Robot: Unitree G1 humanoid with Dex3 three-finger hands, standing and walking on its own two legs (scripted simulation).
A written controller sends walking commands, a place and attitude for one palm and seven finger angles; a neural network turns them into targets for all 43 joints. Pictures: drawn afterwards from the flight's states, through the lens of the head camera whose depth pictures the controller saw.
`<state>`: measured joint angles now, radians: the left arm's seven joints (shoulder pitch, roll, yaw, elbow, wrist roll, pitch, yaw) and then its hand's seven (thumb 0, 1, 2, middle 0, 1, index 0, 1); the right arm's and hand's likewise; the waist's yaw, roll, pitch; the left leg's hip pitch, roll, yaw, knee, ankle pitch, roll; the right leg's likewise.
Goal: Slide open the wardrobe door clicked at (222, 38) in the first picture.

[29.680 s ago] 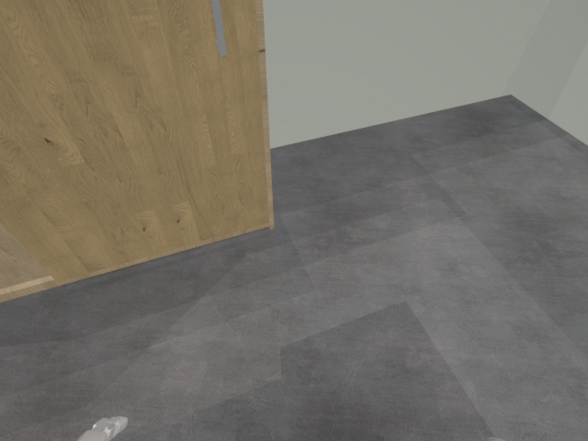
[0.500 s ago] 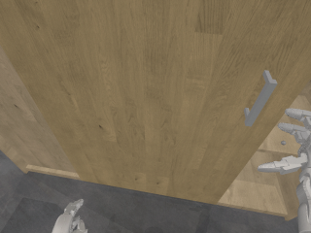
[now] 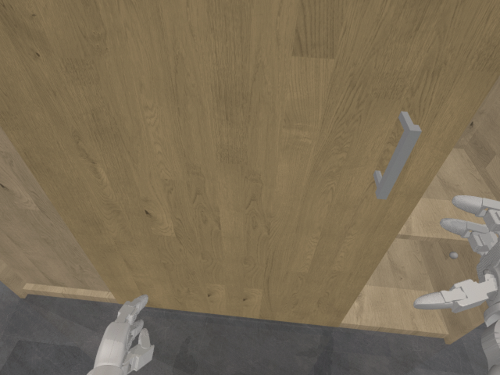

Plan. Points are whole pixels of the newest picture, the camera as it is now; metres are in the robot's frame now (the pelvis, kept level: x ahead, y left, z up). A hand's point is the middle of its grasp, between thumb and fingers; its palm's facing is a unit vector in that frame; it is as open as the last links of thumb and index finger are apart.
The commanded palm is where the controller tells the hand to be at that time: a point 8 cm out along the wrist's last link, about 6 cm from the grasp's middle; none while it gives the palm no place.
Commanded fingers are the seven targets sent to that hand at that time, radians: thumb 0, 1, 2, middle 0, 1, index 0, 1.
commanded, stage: draw the hand back to the body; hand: right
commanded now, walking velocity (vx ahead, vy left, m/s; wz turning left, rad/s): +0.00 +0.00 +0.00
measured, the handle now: (392, 157) +0.43 -0.24 +0.15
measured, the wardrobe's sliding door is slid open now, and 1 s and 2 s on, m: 0.42 0.42 0.42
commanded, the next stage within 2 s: step back with the hand held close in 1.54 s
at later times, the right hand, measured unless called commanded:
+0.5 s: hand (464, 276) +0.21 -0.26 +0.15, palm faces +0.17 +0.98 -0.11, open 14.5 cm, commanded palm +0.17 -0.30 +0.16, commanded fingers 0.00 0.26 -0.34 0.24 0.98 0.24 0.98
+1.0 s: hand (472, 247) +0.23 -0.26 +0.17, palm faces +0.41 +0.84 -0.37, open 10.4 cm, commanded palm +0.18 -0.30 +0.19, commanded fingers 0.00 -0.65 -0.78 0.21 0.45 0.21 0.45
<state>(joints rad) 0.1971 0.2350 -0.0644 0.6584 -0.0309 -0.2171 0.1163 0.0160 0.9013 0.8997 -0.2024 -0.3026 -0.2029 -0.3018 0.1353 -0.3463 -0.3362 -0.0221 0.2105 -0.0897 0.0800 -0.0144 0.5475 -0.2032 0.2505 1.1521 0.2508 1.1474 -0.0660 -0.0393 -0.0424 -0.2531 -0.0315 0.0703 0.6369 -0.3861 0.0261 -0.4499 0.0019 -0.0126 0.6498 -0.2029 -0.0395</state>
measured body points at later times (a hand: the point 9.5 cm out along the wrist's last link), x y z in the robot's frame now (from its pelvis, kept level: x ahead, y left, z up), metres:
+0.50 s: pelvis +0.00 +0.00 +0.01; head -0.03 +0.01 +0.46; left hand +0.20 +0.22 -0.04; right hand +0.19 -0.31 +0.16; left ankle -0.03 +0.10 -0.72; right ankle +0.09 -0.09 -0.72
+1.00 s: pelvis +0.03 -0.01 +0.02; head +0.01 +0.01 +0.47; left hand +0.21 +0.22 -0.06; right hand +0.21 -0.31 +0.20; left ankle -0.03 +0.10 -0.72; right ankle +0.09 -0.09 -0.72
